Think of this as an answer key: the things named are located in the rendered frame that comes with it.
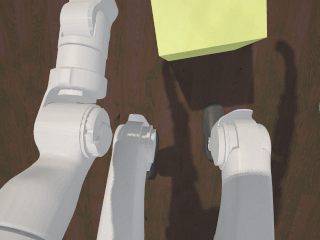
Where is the carton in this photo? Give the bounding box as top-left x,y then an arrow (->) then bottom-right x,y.
151,0 -> 267,61

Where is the left robot upper arm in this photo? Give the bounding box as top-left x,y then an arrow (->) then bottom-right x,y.
0,102 -> 113,240

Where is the left robot shin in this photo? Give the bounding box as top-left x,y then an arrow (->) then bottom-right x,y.
112,114 -> 152,171

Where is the left robot thigh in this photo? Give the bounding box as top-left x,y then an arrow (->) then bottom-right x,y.
96,121 -> 156,240

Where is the left robot forearm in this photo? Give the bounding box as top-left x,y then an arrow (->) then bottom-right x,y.
33,0 -> 119,142

